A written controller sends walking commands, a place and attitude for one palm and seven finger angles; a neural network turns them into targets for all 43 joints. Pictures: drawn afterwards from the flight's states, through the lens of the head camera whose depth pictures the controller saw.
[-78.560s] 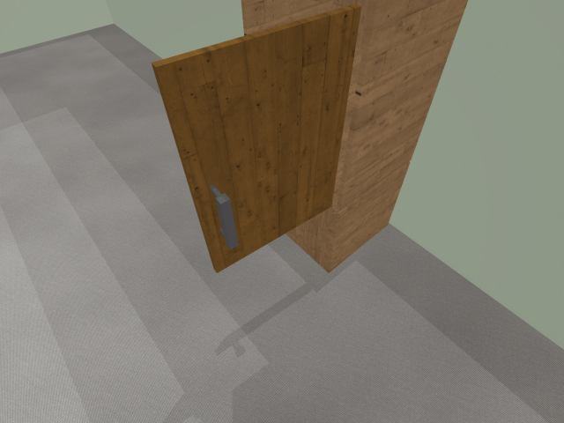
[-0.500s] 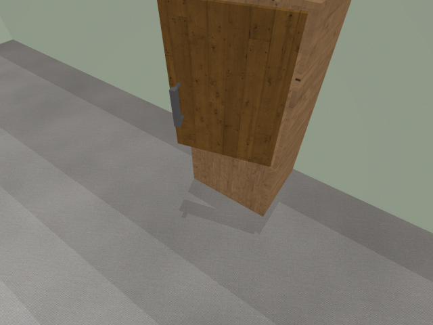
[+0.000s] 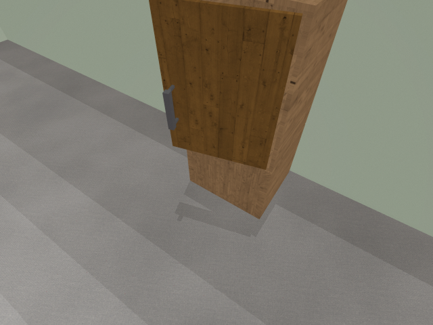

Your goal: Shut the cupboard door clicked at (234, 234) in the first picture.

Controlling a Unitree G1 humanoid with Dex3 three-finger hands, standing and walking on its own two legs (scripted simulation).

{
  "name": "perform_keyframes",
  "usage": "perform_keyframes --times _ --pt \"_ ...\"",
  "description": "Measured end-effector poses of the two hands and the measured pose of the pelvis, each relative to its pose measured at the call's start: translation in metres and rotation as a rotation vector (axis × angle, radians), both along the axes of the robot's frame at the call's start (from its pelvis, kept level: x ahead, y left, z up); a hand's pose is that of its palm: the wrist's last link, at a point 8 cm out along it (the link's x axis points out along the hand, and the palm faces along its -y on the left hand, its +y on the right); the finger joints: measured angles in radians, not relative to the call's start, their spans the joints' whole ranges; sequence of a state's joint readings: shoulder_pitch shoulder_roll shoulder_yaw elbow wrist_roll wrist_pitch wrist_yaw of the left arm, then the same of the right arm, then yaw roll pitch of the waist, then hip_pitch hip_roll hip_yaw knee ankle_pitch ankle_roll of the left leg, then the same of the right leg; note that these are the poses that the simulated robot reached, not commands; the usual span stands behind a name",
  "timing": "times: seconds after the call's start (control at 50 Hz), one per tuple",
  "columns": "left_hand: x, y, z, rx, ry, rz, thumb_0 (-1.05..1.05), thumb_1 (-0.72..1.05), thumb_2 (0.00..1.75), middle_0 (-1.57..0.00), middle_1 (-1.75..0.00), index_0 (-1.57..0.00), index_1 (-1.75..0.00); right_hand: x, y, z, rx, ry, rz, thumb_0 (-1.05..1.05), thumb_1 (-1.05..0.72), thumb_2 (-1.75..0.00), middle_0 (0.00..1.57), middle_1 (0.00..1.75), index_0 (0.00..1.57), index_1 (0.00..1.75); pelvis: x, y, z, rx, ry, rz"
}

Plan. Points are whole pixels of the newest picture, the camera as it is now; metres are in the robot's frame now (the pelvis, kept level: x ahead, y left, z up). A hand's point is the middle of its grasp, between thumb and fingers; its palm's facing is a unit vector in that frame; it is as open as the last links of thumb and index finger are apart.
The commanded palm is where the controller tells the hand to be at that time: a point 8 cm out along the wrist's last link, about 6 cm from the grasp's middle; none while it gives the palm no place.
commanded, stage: turn to face it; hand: left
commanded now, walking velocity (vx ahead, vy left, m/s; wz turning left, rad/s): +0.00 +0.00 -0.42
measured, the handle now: (172, 107) +0.84 +0.20 -0.12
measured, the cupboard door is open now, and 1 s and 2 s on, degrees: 15 15 15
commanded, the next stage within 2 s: take the last steps up to it in 0.54 s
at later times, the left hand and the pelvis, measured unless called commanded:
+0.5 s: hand out of the picture +0.04 +0.19 -0.19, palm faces -0.10 -0.97 -0.21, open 7.3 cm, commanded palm none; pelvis -0.03 +0.01 -0.02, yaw -9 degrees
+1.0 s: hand out of the picture -0.01 +0.15 -0.16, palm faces -0.04 -0.98 -0.18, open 7.3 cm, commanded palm none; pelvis -0.01 -0.01 +0.00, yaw -9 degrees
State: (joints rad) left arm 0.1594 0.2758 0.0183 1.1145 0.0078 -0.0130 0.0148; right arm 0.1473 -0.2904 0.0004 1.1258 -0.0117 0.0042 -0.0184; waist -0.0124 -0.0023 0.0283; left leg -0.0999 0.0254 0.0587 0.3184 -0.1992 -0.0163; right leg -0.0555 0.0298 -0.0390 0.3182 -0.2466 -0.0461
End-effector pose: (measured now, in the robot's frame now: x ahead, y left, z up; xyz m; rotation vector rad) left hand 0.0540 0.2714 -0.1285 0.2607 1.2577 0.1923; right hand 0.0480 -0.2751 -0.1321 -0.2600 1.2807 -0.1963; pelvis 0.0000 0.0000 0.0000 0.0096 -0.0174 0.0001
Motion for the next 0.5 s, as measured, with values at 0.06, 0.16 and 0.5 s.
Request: perform_keyframes --times 0.06,0.16,0.5 --pt "0.001 -0.002 0.0 0.0 -0.002 -0.002 0.0 0.91 0.9 -0.2 -0.3 -0.21 -0.3 0.0 0.0 -0.001 0.002 0.002 -0.004 0.0 -0.91 -0.9 0.2 0.3 0.2 0.3 0.001 -0.001 0.0 -0.001 -0.001 -0.009" --pt "-0.002 -0.008 -0.004 -0.003 0.029 -0.01 0.0 0.91 0.9 -0.2 -0.3 -0.2 -0.3 -0.007 0.006 -0.005 0.017 -0.007 -0.043 0.0 -0.91 -0.9 0.2 0.3 0.2 0.3 0.0 -0.003 -0.002 -0.005 0.001 -0.045" --pt "-0.017 -0.033 -0.028 -0.086 0.086 -0.085 0.0 0.91 0.9 -0.2 -0.3 -0.2 -0.3 -0.1 0.047 -0.024 0.077 0.088 -0.224 0.0 -0.91 -0.9 0.2 0.3 0.2 0.3 -0.027 0.008 -0.015 0.005 0.001 -0.149"
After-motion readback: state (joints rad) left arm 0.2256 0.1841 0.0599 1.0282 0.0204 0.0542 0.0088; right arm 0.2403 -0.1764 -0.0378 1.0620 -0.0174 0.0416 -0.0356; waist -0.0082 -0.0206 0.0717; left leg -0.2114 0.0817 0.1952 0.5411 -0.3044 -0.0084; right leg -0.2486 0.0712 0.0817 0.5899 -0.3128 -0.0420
